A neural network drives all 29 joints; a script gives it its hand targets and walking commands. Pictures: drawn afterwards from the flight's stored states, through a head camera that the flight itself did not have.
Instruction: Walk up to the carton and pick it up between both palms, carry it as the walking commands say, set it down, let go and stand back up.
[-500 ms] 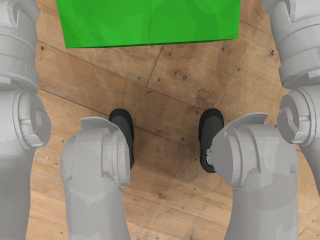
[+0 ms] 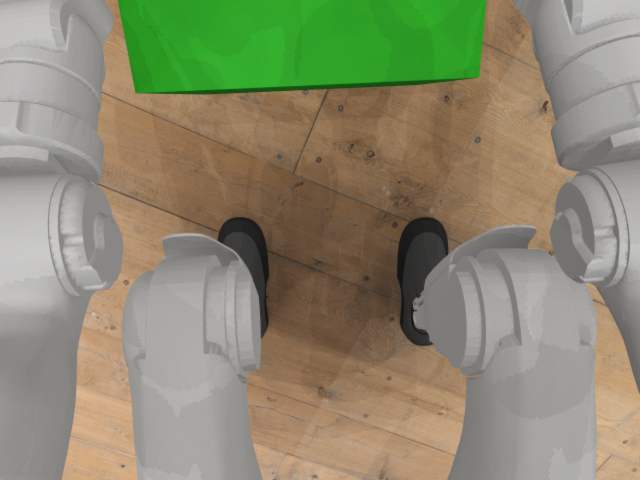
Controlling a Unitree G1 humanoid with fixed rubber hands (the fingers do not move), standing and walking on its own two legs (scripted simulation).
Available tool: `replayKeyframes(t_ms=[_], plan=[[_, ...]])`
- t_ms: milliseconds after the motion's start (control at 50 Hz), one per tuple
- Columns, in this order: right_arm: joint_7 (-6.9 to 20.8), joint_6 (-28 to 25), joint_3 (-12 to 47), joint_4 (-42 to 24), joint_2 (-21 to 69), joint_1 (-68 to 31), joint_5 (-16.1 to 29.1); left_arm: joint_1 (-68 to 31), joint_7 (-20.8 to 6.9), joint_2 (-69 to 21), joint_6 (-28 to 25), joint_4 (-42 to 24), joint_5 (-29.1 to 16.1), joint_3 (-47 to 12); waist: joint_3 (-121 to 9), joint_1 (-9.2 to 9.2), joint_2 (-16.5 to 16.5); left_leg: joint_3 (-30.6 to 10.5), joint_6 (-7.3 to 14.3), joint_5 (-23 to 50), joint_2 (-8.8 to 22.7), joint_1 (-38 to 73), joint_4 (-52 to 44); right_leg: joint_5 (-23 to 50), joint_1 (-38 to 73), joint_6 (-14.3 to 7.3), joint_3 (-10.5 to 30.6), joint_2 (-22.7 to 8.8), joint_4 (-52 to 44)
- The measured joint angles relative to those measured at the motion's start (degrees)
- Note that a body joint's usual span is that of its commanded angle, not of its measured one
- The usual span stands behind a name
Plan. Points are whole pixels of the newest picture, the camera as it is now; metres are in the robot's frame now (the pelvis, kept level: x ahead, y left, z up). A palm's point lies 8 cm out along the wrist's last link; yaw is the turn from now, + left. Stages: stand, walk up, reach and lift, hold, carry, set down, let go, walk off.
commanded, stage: reach and lift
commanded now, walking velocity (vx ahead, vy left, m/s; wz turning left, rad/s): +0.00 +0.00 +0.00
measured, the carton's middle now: out of the picture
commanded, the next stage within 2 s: none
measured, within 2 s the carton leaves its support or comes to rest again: leaves its support in 0.68 s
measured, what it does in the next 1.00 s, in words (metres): stands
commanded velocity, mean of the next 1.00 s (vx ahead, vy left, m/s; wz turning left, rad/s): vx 0.00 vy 0.00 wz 0.00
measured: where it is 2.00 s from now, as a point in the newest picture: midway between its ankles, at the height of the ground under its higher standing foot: (333, 301)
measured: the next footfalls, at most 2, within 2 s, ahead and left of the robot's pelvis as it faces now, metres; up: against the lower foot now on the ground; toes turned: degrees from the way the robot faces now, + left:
none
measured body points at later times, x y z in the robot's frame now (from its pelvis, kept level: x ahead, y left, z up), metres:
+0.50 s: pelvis +0.00 +0.00 +0.00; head +0.39 +0.01 +0.21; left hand +0.56 +0.23 -0.19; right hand +0.58 -0.15 -0.20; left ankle +0.12 +0.15 -0.34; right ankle +0.12 -0.13 -0.34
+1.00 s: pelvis -0.01 +0.01 +0.01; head +0.36 +0.03 +0.25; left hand +0.57 +0.23 -0.14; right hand +0.58 -0.14 -0.15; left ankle +0.12 +0.15 -0.34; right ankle +0.12 -0.13 -0.34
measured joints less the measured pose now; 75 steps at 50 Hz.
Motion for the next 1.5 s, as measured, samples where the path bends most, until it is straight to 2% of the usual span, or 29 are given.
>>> replayKeyframes(t_ms=[240,540,760,900,1060,1300,1400,1500], plan=[[1.6,2.1,-2.6,0.0,0.2,-0.2,-0.2,1.2,-1.2,0.1,2.7,-2.5,0.0,0.5,-1.0,0.05,0.0,0.0,0.2,-0.1,0.1,-0.6,0.0,-0.1,-0.7,0.0,0.0,0.0,0.0],[1.2,3.0,-2.6,0.0,0.2,-0.2,-0.2,2.6,-1.7,0.1,4.7,-5.2,0.0,0.4,-1.5,0.06,0.1,0.1,0.2,-0.1,0.1,-0.8,0.0,0.0,-0.9,0.0,0.0,0.0,0.1],[-2.5,5.3,-2.1,-1.0,0.2,-0.6,1.0,2.5,0.9,-0.1,8.5,-11.2,0.0,-1.2,0.3,0.21,-2.2,0.1,0.3,0.0,0.1,2.2,0.0,0.1,2.2,0.0,0.0,0.1,0.0],[-2.2,7.4,-2.3,-0.8,0.2,-0.6,0.9,2.0,-0.1,-0.2,8.8,-8.6,0.0,-0.9,-1.1,0.42,-2.1,0.1,0.7,0.1,0.1,3.4,0.0,0.0,3.8,0.0,0.0,0.1,-0.4],[-2.4,8.0,-2.4,-1.0,0.2,-0.3,0.9,2.3,1.3,-0.5,11.1,-11.3,0.0,-0.9,0.3,0.55,-1.8,0.1,1.0,0.1,0.1,5.1,0.0,0.1,5.8,0.2,0.0,0.1,-0.7],[-3.1,9.9,-2.7,-1.1,0.2,-0.3,0.3,2.4,1.5,-1.2,13.1,-12.3,1.2,-0.2,0.2,0.65,-1.0,0.2,1.5,0.1,0.0,7.2,-0.2,0.0,8.3,0.4,0.0,0.1,-1.3],[-4.7,10.5,-3.1,-1.1,0.2,-0.3,0.2,2.4,2.6,-2.2,13.9,-13.1,1.4,0.2,0.2,0.66,-0.7,0.2,1.8,0.1,0.0,8.1,-0.7,0.0,9.4,0.5,0.0,0.1,-2.0],[-6.3,11.3,-3.1,-2.1,0.2,0.0,0.1,3.6,5.1,-3.9,14.7,-15.8,2.9,0.9,0.2,0.71,-0.7,0.2,1.8,0.1,0.0,9.9,-2.0,0.0,11.3,0.6,0.0,0.1,-3.3]])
